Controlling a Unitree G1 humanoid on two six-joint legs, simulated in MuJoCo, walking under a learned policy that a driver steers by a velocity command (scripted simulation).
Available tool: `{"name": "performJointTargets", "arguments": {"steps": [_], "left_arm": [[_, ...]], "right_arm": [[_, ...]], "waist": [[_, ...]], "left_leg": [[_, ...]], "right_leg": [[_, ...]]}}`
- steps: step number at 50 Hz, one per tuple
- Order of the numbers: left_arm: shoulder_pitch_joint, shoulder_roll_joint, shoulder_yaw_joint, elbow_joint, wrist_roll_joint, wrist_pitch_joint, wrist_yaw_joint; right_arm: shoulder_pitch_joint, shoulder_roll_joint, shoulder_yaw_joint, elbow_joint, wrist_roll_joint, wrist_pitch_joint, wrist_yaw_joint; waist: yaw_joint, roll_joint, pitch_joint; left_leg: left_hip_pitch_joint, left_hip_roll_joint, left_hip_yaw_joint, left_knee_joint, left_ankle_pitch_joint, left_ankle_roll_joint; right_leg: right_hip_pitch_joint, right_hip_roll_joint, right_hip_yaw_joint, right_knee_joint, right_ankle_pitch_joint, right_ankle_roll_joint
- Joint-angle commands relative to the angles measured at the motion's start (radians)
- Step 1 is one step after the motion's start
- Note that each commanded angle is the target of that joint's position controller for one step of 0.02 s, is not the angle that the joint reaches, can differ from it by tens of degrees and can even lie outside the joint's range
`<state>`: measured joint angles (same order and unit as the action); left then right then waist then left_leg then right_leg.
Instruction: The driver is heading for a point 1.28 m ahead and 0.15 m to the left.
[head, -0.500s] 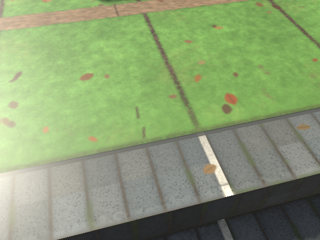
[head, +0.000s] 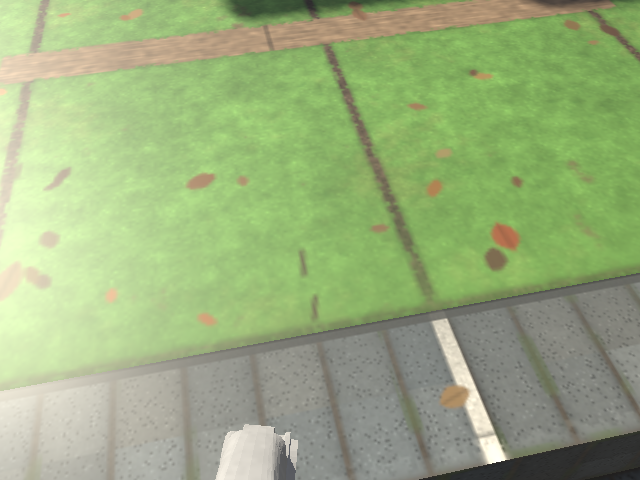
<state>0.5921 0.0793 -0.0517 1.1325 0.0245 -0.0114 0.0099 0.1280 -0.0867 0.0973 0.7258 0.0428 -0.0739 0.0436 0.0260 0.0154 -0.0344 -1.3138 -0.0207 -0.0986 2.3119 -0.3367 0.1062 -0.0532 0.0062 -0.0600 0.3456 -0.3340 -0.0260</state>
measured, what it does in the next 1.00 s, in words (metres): climbs: left foot 0.18 m higher, then right foot 0.18 m higher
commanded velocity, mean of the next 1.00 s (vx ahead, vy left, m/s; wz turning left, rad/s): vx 0.48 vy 0.00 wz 0.00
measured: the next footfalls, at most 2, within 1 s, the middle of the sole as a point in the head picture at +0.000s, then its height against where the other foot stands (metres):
left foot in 0.12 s outside the picture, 0.18 m higher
right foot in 0.66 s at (420, 386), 0.18 m higher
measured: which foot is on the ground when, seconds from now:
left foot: up 0.00-0.10, down 0.12-0.70, up 0.72-1.00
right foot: down 0.00-0.14, up 0.16-0.64, down 0.66-1.00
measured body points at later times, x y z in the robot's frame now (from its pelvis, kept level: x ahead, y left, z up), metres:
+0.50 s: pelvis +0.24 +0.03 +0.17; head +0.25 +0.06 +0.62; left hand +0.45 +0.15 +0.07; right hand +0.10 -0.14 +0.04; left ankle +0.16 +0.12 -0.56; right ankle +0.34 -0.13 -0.22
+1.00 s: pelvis +0.53 -0.02 +0.36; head +0.50 -0.03 +0.81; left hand +0.50 +0.19 +0.21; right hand +0.74 -0.22 +0.28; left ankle +0.66 +0.15 -0.24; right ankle +0.51 -0.10 -0.38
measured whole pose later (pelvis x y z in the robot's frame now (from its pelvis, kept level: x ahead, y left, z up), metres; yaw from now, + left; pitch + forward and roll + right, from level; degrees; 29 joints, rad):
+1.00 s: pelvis +0.53 -0.02 +0.36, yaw +1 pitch +2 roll -1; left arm 0.45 0.13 -0.04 1.06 0.02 -0.12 -0.04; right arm 0.08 -0.18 0.04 0.76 0.00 -0.07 0.03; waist 0.01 0.04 -0.13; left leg -0.95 0.06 -0.10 1.31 0.10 0.12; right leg -0.19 0.01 -0.17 0.41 -0.26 -0.05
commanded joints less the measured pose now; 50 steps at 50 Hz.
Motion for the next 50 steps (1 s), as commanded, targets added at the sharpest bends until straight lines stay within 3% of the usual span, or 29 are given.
{"name": "performJointTargets", "arguments": {"steps": [1,2,3,5,6,7,8,9,11,13,14,17,19,24,27,28,29,31,33,34,35,36,37,39,40,43,44,47,50], "left_arm": [[-0.118,0.106,-0.003,-0.083,-0.044,-0.055,0.017],[-0.077,0.151,0.006,-0.06,-0.075,-0.065,0.021],[0.005,0.194,0.012,-0.037,-0.083,-0.076,0.012],[0.032,0.369,0.062,-0.017,-0.047,-0.042,0.022],[0.01,0.354,0.068,-0.026,-0.034,-0.027,0.034],[-0.011,0.307,0.065,-0.071,0.013,-0.042,0.034],[-0.041,0.145,0.049,-0.103,-0.002,-0.066,-0.004],[-0.175,0.106,0.056,-0.142,-0.013,-0.105,-0.055],[-0.454,0.021,0.028,-0.335,-0.052,-0.125,-0.089],[-0.355,0.007,0.01,-0.347,-0.037,-0.1,-0.079],[-0.297,-0.006,-0.001,-0.339,-0.047,-0.09,-0.077],[-0.291,-0.017,-0.029,-0.351,-0.058,-0.06,-0.059],[-0.399,0.0,-0.036,-0.395,-0.037,-0.05,-0.047],[-0.605,-0.047,-0.073,-0.487,-0.054,-0.058,-0.029],[-0.872,-0.013,-0.103,-0.629,-0.05,-0.072,-0.057],[-0.972,-0.051,-0.123,-0.677,-0.044,-0.072,-0.063],[-0.963,-0.02,-0.114,-0.663,-0.063,-0.069,-0.077],[-0.821,0.034,-0.074,-0.643,-0.061,-0.085,-0.084],[-0.498,0.191,0.011,-0.553,-0.058,-0.072,-0.078],[-0.282,0.25,0.039,-0.471,-0.027,-0.071,-0.079],[-0.12,0.358,0.088,-0.409,0.011,-0.049,-0.066],[-0.105,0.368,0.096,-0.36,0.012,-0.022,-0.034],[-0.187,0.246,0.055,-0.312,0.01,-0.026,-0.037],[-0.313,0.034,0.008,-0.228,0.006,-0.06,-0.065],[-0.34,-0.032,-0.005,-0.199,0.017,-0.077,-0.072],[-0.395,-0.003,0.014,-0.183,0.01,-0.094,-0.083],[-0.408,0.007,0.006,-0.188,0.014,-0.105,-0.083],[-0.333,0.113,0.017,-0.16,-0.011,-0.128,-0.054],[-0.206,0.197,0.039,-0.132,-0.011,-0.135,-0.02]], "right_arm": [[-0.264,-0.015,0.062,-0.238,-0.035,-0.013,-0.004],[-0.28,-0.005,0.067,-0.257,-0.042,-0.026,-0.021],[-0.224,-0.075,0.029,-0.214,-0.026,-0.026,-0.037],[0.032,-0.164,-0.023,-0.13,-0.029,-0.008,-0.033],[0.099,-0.221,-0.052,-0.103,-0.034,-0.009,-0.022],[0.257,-0.309,-0.091,-0.031,-0.067,0.003,-0.008],[0.428,-0.383,-0.121,0.079,-0.078,0.044,-0.017],[0.461,-0.333,-0.119,0.143,-0.101,0.053,-0.044],[0.302,-0.117,-0.08,0.223,-0.072,0.033,-0.021],[0.217,0.042,-0.049,0.295,-0.084,0.012,0.002],[0.201,0.056,-0.051,0.31,-0.084,0.012,0.01],[0.18,0.014,-0.049,0.306,-0.103,0.016,0.026],[0.198,-0.029,-0.044,0.31,-0.101,0.003,0.02],[0.505,-0.091,-0.051,0.383,-0.077,0.012,-0.027],[0.591,-0.094,-0.051,0.379,-0.051,0.034,-0.07],[0.628,-0.109,-0.064,0.392,-0.03,0.038,-0.094],[0.618,-0.105,-0.06,0.403,-0.013,0.032,-0.092],[0.65,-0.197,-0.07,0.418,-0.03,0.004,-0.066],[0.568,-0.332,-0.103,0.405,-0.06,0.008,-0.066],[0.512,-0.307,-0.11,0.357,-0.07,-0.008,-0.067],[0.537,-0.205,-0.096,0.346,-0.055,-0.037,-0.051],[0.451,-0.132,-0.096,0.35,-0.066,-0.063,-0.019],[0.332,-0.073,-0.105,0.271,-0.046,-0.077,0.022],[0.074,-0.026,-0.076,0.068,-0.032,-0.059,0.025],[0.117,-0.018,-0.067,0.056,-0.036,-0.04,0.02],[0.264,-0.022,-0.046,0.094,0.001,0.013,-0.008],[0.227,-0.063,-0.053,0.085,-0.009,0.026,-0.018],[0.105,-0.126,-0.063,0.036,-0.06,0.014,-0.024],[0.002,-0.16,-0.079,0.04,-0.04,0.008,-0.008]], "waist": [[-0.065,-0.067,0.189],[-0.078,-0.114,0.07],[-0.097,-0.163,-0.079],[-0.217,-0.393,-0.177],[-0.238,-0.401,-0.191],[-0.263,-0.176,-0.263],[-0.251,0.332,-0.336],[-0.254,0.277,-0.291],[-0.125,0.05,0.066],[0.01,-0.026,0.101],[0.05,-0.029,0.103],[0.095,-0.04,0.127],[0.072,0.0,0.107],[-0.076,0.078,0.112],[-0.144,0.074,0.099],[-0.166,0.09,0.097],[-0.146,0.075,0.083],[-0.034,0.225,-0.062],[0.165,0.39,-0.211],[0.221,0.272,-0.348],[0.217,-0.067,-0.495],[0.207,-0.21,-0.501],[0.122,-0.157,-0.341],[0.005,-0.019,-0.02],[-0.064,0.029,-0.009],[-0.163,-0.018,0.065],[-0.169,-0.025,0.072],[-0.135,-0.104,0.073],[-0.066,-0.088,0.037]], "left_leg": [[0.454,0.103,0.275,-0.578,0.198,-0.034],[0.763,0.09,0.322,-0.741,0.202,-0.02],[0.92,-0.008,0.404,-0.749,0.143,-0.005],[0.838,-0.057,0.331,-1.032,-0.198,0.031],[0.84,-0.055,0.21,-1.236,-0.204,0.058],[1.09,0.073,-0.126,-1.358,-0.043,0.147],[1.353,0.288,-0.676,-1.884,-0.116,0.307],[1.276,0.375,-1.019,-2.107,-0.241,0.321],[0.995,0.337,-0.637,-1.984,-0.353,0.152],[0.881,0.243,-0.319,-1.907,-0.15,0.056],[0.876,0.227,-0.216,-1.93,-0.065,0.032],[0.847,0.19,0.03,-1.96,0.053,0.006],[0.738,0.167,0.109,-2.018,0.082,0.039],[1.221,0.27,-0.061,-2.02,0.131,0.047],[1.155,0.279,-0.069,-2.252,0.13,0.071],[1.115,0.315,-0.078,-2.362,0.198,0.082],[1.082,0.29,0.019,-2.423,0.332,0.076],[1.181,0.288,0.134,-2.219,1.368,0.085],[1.464,0.303,0.12,-1.913,1.859,0.059],[1.202,0.264,0.088,-1.65,1.819,0.052],[0.928,0.085,0.021,-1.314,1.252,0.023],[0.774,-0.076,-0.066,-0.763,0.306,-0.007],[0.623,-0.072,-0.203,-0.371,0.241,0.009],[0.43,-0.005,-0.123,-0.231,0.204,0.099],[0.437,0.019,-0.15,-0.255,0.268,0.132],[0.428,0.041,-0.129,-0.536,0.244,0.113],[0.462,0.042,-0.093,-0.635,0.293,0.088],[0.53,0.046,0.029,-0.925,0.451,0.012],[0.499,0.123,0.095,-1.164,0.493,-0.028]], "right_leg": [[-0.735,-0.164,0.033,-0.502,0.124,-0.166],[-0.697,-0.153,0.019,-0.532,0.445,-0.176],[-0.506,-0.15,-0.016,-0.375,1.186,-0.195],[0.043,-0.24,0.014,-0.018,2.006,-0.175],[0.185,-0.247,0.033,0.148,1.999,-0.154],[-0.011,-0.225,0.086,0.403,1.799,-0.161],[-0.4,0.028,0.121,0.804,0.607,-0.116],[-0.601,0.185,0.347,1.415,0.179,-0.076],[-0.931,0.106,0.342,1.689,0.197,-0.148],[-0.961,0.074,0.342,1.775,0.268,-0.19],[-0.985,0.074,0.345,1.813,0.256,-0.198],[-1.151,0.047,0.279,1.764,0.281,-0.164],[-1.106,0.049,0.165,1.707,0.386,-0.117],[-1.615,-0.037,0.166,1.843,0.278,-0.061],[-1.44,-0.141,-0.093,1.453,0.256,-0.01],[-1.269,-0.181,-0.094,1.299,0.179,-0.013],[-1.028,-0.159,-0.193,1.093,0.147,-0.034],[-0.577,0.004,-0.27,0.975,-0.064,-0.096],[-0.432,0.032,-0.078,0.757,-0.137,-0.168],[-0.093,-0.096,0.252,0.706,-0.075,-0.251],[0.183,-0.249,0.748,0.288,-0.378,-0.367],[0.159,-0.393,1.111,-0.091,-0.439,-0.395],[-0.035,-0.406,1.047,-0.101,-0.376,-0.307],[-0.367,-0.33,0.59,0.045,-0.218,-0.178],[-0.418,-0.271,0.403,0.086,-0.071,-0.112],[-0.475,-0.187,0.075,0.021,0.088,-0.081],[-0.518,-0.165,0.014,-0.039,0.14,-0.08],[-0.531,-0.121,-0.066,-0.158,0.275,-0.109],[-0.265,-0.173,0.018,-0.212,0.28,-0.143]]}}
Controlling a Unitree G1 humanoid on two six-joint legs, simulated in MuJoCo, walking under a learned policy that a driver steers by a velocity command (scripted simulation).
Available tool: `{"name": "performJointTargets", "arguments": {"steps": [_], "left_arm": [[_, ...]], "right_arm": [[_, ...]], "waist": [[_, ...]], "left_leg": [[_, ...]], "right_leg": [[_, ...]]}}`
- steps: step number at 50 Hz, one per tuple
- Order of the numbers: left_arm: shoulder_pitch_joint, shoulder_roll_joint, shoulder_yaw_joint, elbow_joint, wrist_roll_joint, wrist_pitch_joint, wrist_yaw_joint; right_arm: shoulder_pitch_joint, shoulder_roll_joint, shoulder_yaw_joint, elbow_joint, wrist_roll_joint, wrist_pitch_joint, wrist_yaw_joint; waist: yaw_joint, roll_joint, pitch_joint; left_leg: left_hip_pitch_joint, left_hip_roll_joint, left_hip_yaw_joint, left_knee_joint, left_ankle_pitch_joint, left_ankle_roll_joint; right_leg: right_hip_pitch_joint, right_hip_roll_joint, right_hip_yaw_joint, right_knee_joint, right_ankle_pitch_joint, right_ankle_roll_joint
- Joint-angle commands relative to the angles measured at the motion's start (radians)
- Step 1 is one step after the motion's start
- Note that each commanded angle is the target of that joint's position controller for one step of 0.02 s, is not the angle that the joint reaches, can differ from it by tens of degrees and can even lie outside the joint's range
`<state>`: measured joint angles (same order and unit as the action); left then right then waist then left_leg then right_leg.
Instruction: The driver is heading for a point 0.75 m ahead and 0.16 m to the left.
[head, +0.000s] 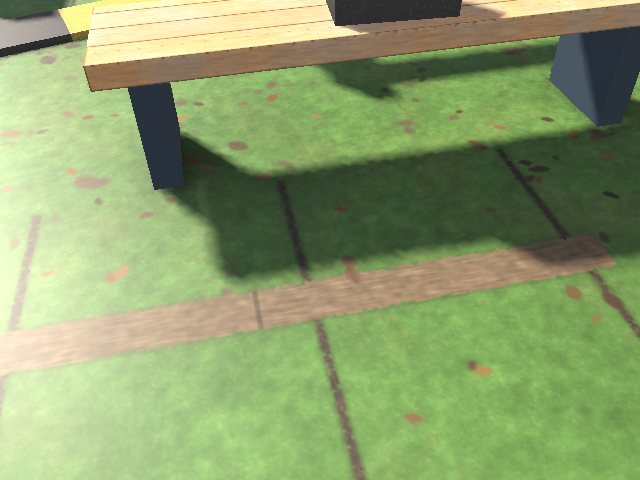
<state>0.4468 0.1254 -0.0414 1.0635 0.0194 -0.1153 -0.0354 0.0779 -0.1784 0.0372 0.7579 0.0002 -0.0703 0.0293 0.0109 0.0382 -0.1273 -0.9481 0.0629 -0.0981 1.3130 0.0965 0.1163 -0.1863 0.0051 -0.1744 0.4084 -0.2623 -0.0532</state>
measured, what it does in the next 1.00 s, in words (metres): walks ahead: left foot, then right foot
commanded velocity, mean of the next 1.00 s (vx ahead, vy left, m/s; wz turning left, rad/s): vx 0.49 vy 0.00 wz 0.11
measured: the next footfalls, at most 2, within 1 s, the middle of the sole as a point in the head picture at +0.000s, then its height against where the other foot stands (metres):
left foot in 0.26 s outside the picture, level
right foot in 0.78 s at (388, 472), level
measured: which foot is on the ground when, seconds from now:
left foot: up 0.00-0.24, down 0.26-0.78, up 0.80-1.00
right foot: down 0.00-0.28, up 0.30-0.76, down 0.78-1.00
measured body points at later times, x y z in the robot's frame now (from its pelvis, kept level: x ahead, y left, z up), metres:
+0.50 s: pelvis +0.29 +0.07 +0.00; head +0.30 +0.08 +0.45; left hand +0.43 +0.32 -0.11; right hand +0.31 -0.19 -0.13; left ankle +0.28 +0.15 -0.74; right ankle +0.32 -0.10 -0.63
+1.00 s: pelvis +0.57 +0.01 +0.00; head +0.59 +0.00 +0.45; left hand +0.62 +0.28 -0.12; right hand +0.71 -0.25 -0.12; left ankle +0.56 +0.17 -0.65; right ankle +0.60 -0.09 -0.74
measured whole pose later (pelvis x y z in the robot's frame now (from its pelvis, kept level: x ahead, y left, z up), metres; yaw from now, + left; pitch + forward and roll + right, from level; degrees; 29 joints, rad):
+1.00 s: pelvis +0.57 +0.01 +0.00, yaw +7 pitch +2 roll -1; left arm 0.27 0.22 0.07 0.85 0.02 -0.11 -0.01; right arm 0.24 -0.28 -0.08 0.83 0.02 -0.04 -0.02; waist 0.02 0.05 -0.01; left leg -0.64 0.09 -0.06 1.19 -0.28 0.03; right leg -0.25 0.00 -0.14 0.39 -0.17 -0.04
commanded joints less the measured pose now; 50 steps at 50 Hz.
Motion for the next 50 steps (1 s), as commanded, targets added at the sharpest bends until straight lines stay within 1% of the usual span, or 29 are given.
{"name": "performJointTargets", "arguments": {"steps": [1,4,8,10,11,12,13,14,15,16,17,18,20,23,27,29,32,35,37,38,39,40,41,42,43,44,45,47,50], "left_arm": [[-0.024,0.164,0.035,-0.057,-0.01,-0.029,0.032],[0.034,0.191,0.052,-0.061,-0.019,-0.006,0.04],[0.044,0.205,0.069,-0.068,-0.033,0.021,0.033],[0.037,0.224,0.08,-0.069,-0.033,0.026,0.03],[0.03,0.237,0.087,-0.073,-0.035,0.032,0.031],[0.012,0.234,0.089,-0.08,-0.031,0.037,0.033],[-0.003,0.219,0.084,-0.104,-0.023,0.032,0.033],[0.046,0.127,0.057,-0.147,-0.018,0.014,0.027],[0.048,0.082,0.043,-0.139,-0.019,-0.012,0.023],[-0.021,0.168,0.07,-0.163,-0.047,-0.029,0.018],[-0.103,0.195,0.078,-0.193,-0.058,-0.037,0.019],[-0.14,0.199,0.084,-0.209,-0.049,-0.033,0.026],[-0.122,0.175,0.092,-0.218,-0.039,-0.003,0.034],[-0.137,0.142,0.089,-0.244,-0.035,0.028,0.04],[-0.29,0.146,0.088,-0.307,-0.019,0.026,0.035],[-0.373,0.129,0.081,-0.33,-0.025,0.02,0.026],[-0.485,0.135,0.08,-0.368,-0.034,0.017,0.014],[-0.528,0.156,0.086,-0.402,-0.035,0.003,-0.003],[-0.462,0.195,0.103,-0.392,-0.031,-0.007,-0.006],[-0.355,0.226,0.123,-0.363,-0.026,-0.01,0.0],[-0.165,0.283,0.148,-0.316,-0.017,-0.011,0.011],[0.005,0.379,0.172,-0.3,-0.004,-0.003,0.024],[0.019,0.373,0.166,-0.296,0.003,0.0,0.019],[-0.024,0.284,0.149,-0.312,-0.004,0.003,0.027],[-0.106,0.244,0.135,-0.319,-0.016,0.004,0.034],[-0.178,0.208,0.124,-0.319,-0.018,0.003,0.031],[-0.22,0.185,0.121,-0.313,-0.011,-0.001,0.027],[-0.264,0.159,0.12,-0.299,0.001,-0.009,0.026],[-0.247,0.204,0.132,-0.267,0.01,-0.013,0.039]], "right_arm": [[-0.013,-0.065,-0.019,-0.002,0.008,0.003,0.01],[-0.156,-0.055,-0.021,-0.037,0.022,-0.005,0.019],[-0.23,-0.054,-0.025,-0.053,0.031,-0.013,0.032],[-0.197,-0.086,-0.037,-0.047,0.026,-0.022,0.034],[-0.127,-0.115,-0.051,-0.031,0.018,-0.027,0.032],[0.024,-0.165,-0.079,0.017,0.011,-0.029,0.025],[0.215,-0.233,-0.107,0.06,0.005,-0.03,0.012],[0.377,-0.338,-0.134,0.079,-0.022,-0.02,-0.003],[0.388,-0.32,-0.127,0.085,-0.009,-0.016,-0.009],[0.327,-0.244,-0.109,0.069,-0.005,-0.014,-0.014],[0.246,-0.191,-0.095,0.05,-0.002,-0.014,-0.018],[0.18,-0.155,-0.086,0.041,-0.005,-0.02,-0.011],[0.144,-0.107,-0.074,0.052,-0.013,-0.037,-0.004],[0.202,-0.131,-0.079,0.095,-0.009,-0.049,-0.006],[0.247,-0.171,-0.087,0.112,-0.011,-0.037,-0.027],[0.274,-0.186,-0.091,0.118,-0.004,-0.035,-0.036],[0.346,-0.206,-0.1,0.144,0.017,-0.028,-0.039],[0.363,-0.213,-0.11,0.156,0.02,-0.007,-0.047],[0.333,-0.225,-0.12,0.147,0.017,0.002,-0.051],[0.31,-0.221,-0.119,0.14,0.016,0.005,-0.051],[0.293,-0.191,-0.109,0.125,0.006,0.004,-0.049],[0.341,-0.118,-0.088,0.095,-0.022,-0.005,-0.047],[0.459,-0.037,-0.067,0.101,0.011,-0.025,-0.037],[0.385,-0.152,-0.099,0.113,0.041,-0.033,-0.036],[0.282,-0.181,-0.109,0.078,0.042,-0.03,-0.039],[0.23,-0.173,-0.113,0.065,0.03,-0.023,-0.044],[0.231,-0.158,-0.12,0.058,0.021,-0.012,-0.046],[0.264,-0.125,-0.125,0.058,0.03,0.02,-0.047],[0.235,-0.103,-0.127,0.026,0.013,0.038,-0.057]], "waist": [[-0.015,-0.092,0.138],[0.044,-0.086,0.177],[0.07,-0.113,0.227],[0.047,-0.146,0.225],[0.011,-0.164,0.183],[-0.06,-0.153,0.094],[-0.132,-0.136,-0.043],[-0.145,0.081,-0.221],[-0.128,0.229,-0.321],[-0.123,0.159,-0.213],[-0.091,0.099,-0.105],[-0.054,0.025,-0.038],[0.004,0.04,0.025],[0.028,0.024,0.104],[0.005,-0.007,0.146],[-0.027,0.008,0.154],[-0.075,0.003,0.179],[-0.071,0.017,0.195],[-0.023,0.04,0.151],[0.035,0.044,0.088],[0.11,0.027,-0.039],[0.131,-0.153,-0.216],[0.083,-0.387,-0.343],[0.103,-0.253,-0.237],[0.089,-0.175,-0.097],[0.053,-0.096,-0.022],[0.016,-0.114,0.027],[-0.028,-0.146,0.081],[-0.055,-0.106,0.122]], "left_leg": [[0.103,0.053,0.099,-0.254,0.055,-0.047],[0.033,0.064,0.099,-0.473,-0.023,-0.066],[0.169,0.026,0.149,-0.699,-0.15,-0.068],[0.283,-0.005,0.163,-0.784,-0.197,-0.045],[0.385,-0.04,0.184,-0.829,-0.223,-0.026],[0.576,-0.08,0.206,-0.849,-0.214,-0.003],[0.894,-0.012,0.13,-0.767,-0.146,0.039],[1.316,0.245,-0.288,-0.792,-0.232,0.179],[1.388,0.356,-0.631,-0.981,-0.282,0.258],[1.281,0.315,-0.524,-0.996,-0.285,0.203],[1.123,0.282,-0.348,-0.991,-0.203,0.16],[0.971,0.243,-0.238,-1.027,-0.13,0.133],[0.821,0.176,-0.107,-1.093,-0.099,0.109],[0.763,0.158,-0.045,-1.149,-0.033,0.124],[0.76,0.136,0.029,-1.164,0.041,0.109],[0.754,0.113,0.071,-1.172,0.049,0.091],[0.853,0.142,0.052,-1.159,-0.003,0.09],[0.956,0.187,0.0,-1.092,0.003,0.079],[0.969,0.185,-0.015,-1.005,0.128,0.058],[0.947,0.148,0.005,-0.889,0.252,0.039],[0.82,0.085,0.043,-0.672,0.211,0.004],[0.543,-0.025,0.101,-0.308,-0.181,-0.045],[0.264,-0.131,0.006,-0.046,-0.682,-0.077],[0.168,-0.068,-0.062,0.068,-0.629,-0.078],[0.136,-0.016,-0.021,0.074,-0.525,-0.073],[0.184,0.03,-0.007,0.04,-0.44,-0.073],[0.237,0.06,-0.009,-0.011,-0.391,-0.073],[0.319,0.075,-0.01,-0.059,-0.364,-0.077],[0.3,0.049,-0.006,-0.163,-0.326,-0.103]], "right_leg": [[-0.038,-0.202,0.166,-0.284,0.209,-0.119],[0.18,-0.281,0.223,-0.296,0.18,-0.127],[0.235,-0.293,0.189,-0.276,0.181,-0.133],[0.261,-0.291,0.178,-0.21,0.347,-0.118],[0.28,-0.277,0.164,-0.119,0.527,-0.103],[0.257,-0.234,0.124,0.05,0.682,-0.08],[0.077,-0.199,0.099,0.265,0.636,-0.05],[-0.328,-0.056,0.072,0.658,0.294,0.023],[-0.51,0.05,0.209,0.922,-0.24,0.047],[-0.598,-0.009,0.309,1.038,-0.206,0.033],[-0.612,-0.061,0.282,1.044,-0.12,0.02],[-0.574,-0.101,0.258,0.982,-0.04,0.016],[-0.489,-0.146,0.251,0.908,0.042,0.008],[-0.551,-0.166,0.236,0.86,0.072,0.017],[-0.61,-0.172,0.216,0.591,0.245,0.045],[-0.534,-0.139,0.18,0.405,0.33,0.043],[-0.52,-0.106,0.164,0.254,0.336,0.04],[-0.515,-0.085,0.186,0.154,0.271,0.019],[-0.378,-0.048,0.171,0.108,0.215,-0.003],[-0.219,-0.016,0.144,0.086,0.21,-0.02],[0.069,-0.063,0.183,0.133,0.247,-0.057],[0.425,-0.308,0.457,0.166,0.266,-0.133],[0.615,-0.461,0.902,-0.033,0.068,-0.254],[0.523,-0.424,0.853,-0.078,-0.041,-0.21],[0.36,-0.402,0.68,-0.089,-0.022,-0.165],[0.197,-0.363,0.562,-0.128,0.055,-0.148],[0.084,-0.329,0.469,-0.165,0.093,-0.136],[-0.034,-0.285,0.325,-0.221,0.198,-0.125],[-0.072,-0.278,0.183,-0.207,0.596,-0.144]]}}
